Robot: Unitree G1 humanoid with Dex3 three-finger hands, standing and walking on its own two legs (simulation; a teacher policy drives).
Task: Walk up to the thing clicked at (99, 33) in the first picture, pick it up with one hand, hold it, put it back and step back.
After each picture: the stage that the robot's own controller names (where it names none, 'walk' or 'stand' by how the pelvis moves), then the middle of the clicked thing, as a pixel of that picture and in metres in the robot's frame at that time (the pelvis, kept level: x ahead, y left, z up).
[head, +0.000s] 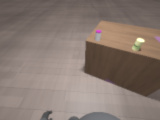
stand; (98, 35) +0.95 -0.03 +0.00
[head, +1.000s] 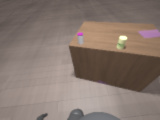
walk; (80, 38) +0.83 +0.19 +0.02
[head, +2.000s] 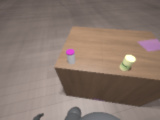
stand; (71, 56) +0.48 +0.21 +0.03
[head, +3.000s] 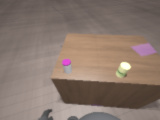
stand; (67, 66) +0.43 +0.21 +0.00
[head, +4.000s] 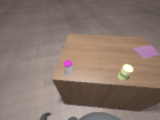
stand; (68, 67) +0.42 +0.20 +0.00
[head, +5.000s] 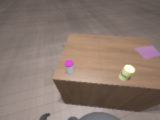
stand; (69, 67) +0.42 +0.19 +0.00
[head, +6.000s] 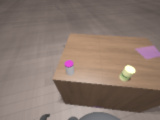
stand; (69, 68) +0.41 +0.19 +0.00
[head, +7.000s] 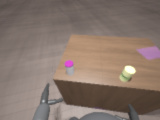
rise first; (69, 68) +0.41 +0.21 +0.00
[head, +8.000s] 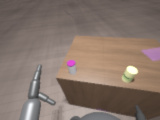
go down; (72, 67) +0.43 +0.21 +0.00
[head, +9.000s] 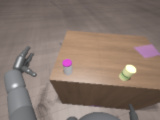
go down; (67, 67) +0.41 +0.19 +0.02
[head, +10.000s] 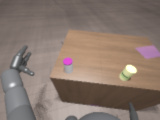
approach; (68, 66) +0.42 +0.19 +0.02
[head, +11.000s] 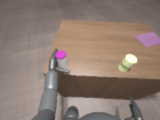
close; (62, 59) +0.42 +0.21 +0.05
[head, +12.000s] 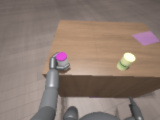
close; (63, 61) +0.41 +0.19 +0.06
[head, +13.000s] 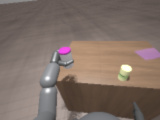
lift; (66, 58) +0.34 +0.17 +0.22
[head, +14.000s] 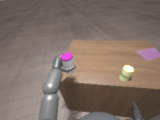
hold; (68, 63) +0.33 +0.16 +0.19
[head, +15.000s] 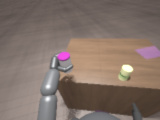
hold; (65, 63) +0.33 +0.17 +0.19
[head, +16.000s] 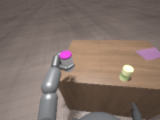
hold; (67, 61) +0.33 +0.17 +0.20
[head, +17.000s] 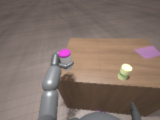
crouch; (66, 60) +0.35 +0.17 +0.19
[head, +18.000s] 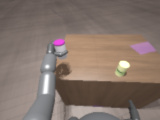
lower; (61, 49) +0.43 +0.21 +0.19
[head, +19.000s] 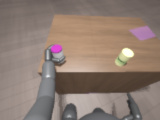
lower; (58, 54) +0.46 +0.21 +0.07
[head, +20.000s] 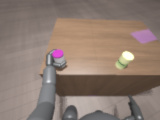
lower; (59, 59) +0.43 +0.21 +0.06
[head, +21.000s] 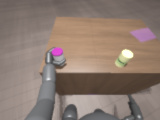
lower; (59, 57) +0.44 +0.21 +0.06
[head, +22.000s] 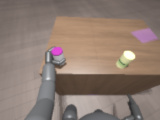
lower; (58, 56) +0.44 +0.21 +0.06
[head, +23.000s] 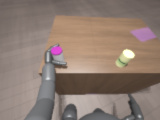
open; (58, 56) +0.44 +0.21 +0.06
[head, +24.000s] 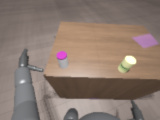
sink last; (62, 60) +0.43 +0.20 +0.05
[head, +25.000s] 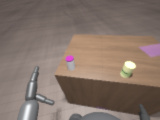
stand; (70, 63) +0.46 +0.22 +0.03
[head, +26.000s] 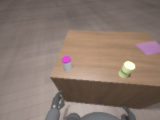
stand; (67, 64) +0.43 +0.21 +0.02
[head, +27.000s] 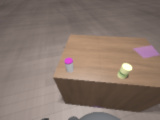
stand; (69, 65) +0.45 +0.21 +0.00
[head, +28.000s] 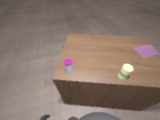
stand; (68, 66) +0.43 +0.20 +0.00
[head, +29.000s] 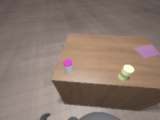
stand; (68, 67) +0.42 +0.20 +0.00
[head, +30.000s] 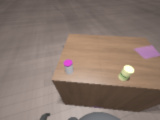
stand; (68, 67) +0.42 +0.20 +0.00
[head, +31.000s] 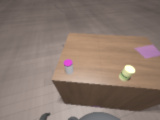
stand; (68, 67) +0.42 +0.20 +0.00
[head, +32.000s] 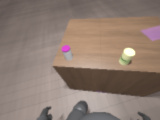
walk; (67, 53) +0.50 +0.24 +0.01
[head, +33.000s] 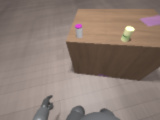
walk; (79, 31) +0.78 +0.17 +0.03
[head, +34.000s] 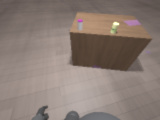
stand; (80, 24) +1.07 +0.20 +0.02
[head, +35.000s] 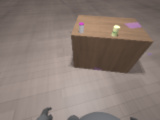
stand; (81, 28) +1.06 +0.19 +0.00
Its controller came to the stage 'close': yes
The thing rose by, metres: 0.22
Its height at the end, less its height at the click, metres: +0.00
